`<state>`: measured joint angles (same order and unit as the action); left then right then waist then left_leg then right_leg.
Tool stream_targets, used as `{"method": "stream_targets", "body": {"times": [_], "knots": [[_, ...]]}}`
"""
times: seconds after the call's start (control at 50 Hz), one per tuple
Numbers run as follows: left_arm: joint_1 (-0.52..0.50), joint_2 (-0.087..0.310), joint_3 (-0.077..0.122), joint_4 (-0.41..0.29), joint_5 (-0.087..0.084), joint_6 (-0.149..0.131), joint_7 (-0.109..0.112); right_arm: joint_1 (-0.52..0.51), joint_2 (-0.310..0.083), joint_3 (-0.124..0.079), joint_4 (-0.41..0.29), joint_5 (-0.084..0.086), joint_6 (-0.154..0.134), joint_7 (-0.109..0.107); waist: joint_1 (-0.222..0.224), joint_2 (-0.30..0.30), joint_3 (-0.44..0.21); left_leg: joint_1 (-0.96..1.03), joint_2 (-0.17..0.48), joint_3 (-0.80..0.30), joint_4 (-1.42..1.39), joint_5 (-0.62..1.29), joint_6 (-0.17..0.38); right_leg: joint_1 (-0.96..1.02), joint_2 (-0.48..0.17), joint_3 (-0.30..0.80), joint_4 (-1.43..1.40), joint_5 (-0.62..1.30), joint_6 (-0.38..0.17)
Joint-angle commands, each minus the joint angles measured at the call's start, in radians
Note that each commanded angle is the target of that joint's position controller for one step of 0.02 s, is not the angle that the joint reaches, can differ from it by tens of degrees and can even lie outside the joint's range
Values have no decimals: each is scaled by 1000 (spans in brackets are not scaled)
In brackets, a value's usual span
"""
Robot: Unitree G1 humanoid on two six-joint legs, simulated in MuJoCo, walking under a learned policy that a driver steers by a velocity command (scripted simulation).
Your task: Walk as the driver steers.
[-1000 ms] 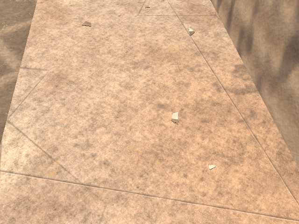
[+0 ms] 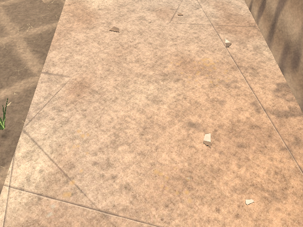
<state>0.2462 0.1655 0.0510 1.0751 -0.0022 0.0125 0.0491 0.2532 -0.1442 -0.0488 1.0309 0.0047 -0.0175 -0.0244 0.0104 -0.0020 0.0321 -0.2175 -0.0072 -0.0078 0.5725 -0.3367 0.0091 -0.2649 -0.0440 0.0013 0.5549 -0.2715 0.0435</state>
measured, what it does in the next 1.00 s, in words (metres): walks ahead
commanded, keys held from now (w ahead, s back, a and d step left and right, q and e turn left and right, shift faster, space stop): no key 0.40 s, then w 0.60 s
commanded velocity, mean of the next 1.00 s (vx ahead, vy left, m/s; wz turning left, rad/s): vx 0.19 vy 0.00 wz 0.00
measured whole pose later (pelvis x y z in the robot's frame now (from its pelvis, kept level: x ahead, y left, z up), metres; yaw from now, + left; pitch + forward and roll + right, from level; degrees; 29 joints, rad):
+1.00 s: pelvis +0.18 -0.05 +0.01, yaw +0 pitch +2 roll +0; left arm 0.49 0.14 0.02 1.10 0.00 -0.08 0.02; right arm 0.04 -0.23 -0.07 0.91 0.02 -0.08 0.01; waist 0.08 0.03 -0.02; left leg -0.72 0.09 0.00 0.76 0.05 0.03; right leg 0.04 0.04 -0.05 0.22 -0.30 -0.05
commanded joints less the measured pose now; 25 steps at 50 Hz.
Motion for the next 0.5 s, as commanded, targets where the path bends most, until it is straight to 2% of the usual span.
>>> {"method": "stream_targets", "body": {"times": [0.02, 0.4, 0.42, 0.44, 0.46, 0.48, 0.5], "knots": [[54, 83, 14, -9, -1, -3, 4, 52, -88, -15, -17, 0, -4, -2, 0, 12, 2, -61, 43, -32, -114, 266, 20, 68, -3, -1, -51, 173, -18], [52, 74, 9, 36, -1, -4, 5, 51, -89, -7, 11, -2, 3, -1, -1, 6, 24, -48, 30, -23, -128, 219, 15, 71, -4, -12, -66, 145, -9], [69, 64, 8, 46, -1, -2, 5, 69, -88, -8, 20, -1, 5, -2, -2, 15, 6, -39, 24, -19, -136, 112, 21, 73, 13, -34, -53, 56, -10], [69, 65, 10, 48, -8, -2, 6, 77, -109, -16, 21, 8, 10, -5, -9, 33, 16, -47, 22, -32, -150, -88, 42, 45, 44, -69, -11, -81, -18], [54, 66, 12, 39, -15, -5, 7, 87, -142, -27, 16, 17, 11, -8, -20, 69, 44, -68, 48, -83, -185, -312, 77, -10, 72, -100, 49, -208, -27], [21, 61, 11, 20, -16, -14, 7, 125, -169, -36, 15, 24, 8, -9, -43, 113, 86, -70, 119, -192, -252, -487, 123, -105, 83, -115, 130, -260, -32], [-22, 46, 6, -8, -21, -32, 3, 174, -197, -43, 19, 29, -2, -9, -67, 169, 129, -45, 219, -351, -333, -596, 184, -211, 77, -108, 217, -245, -45]]}}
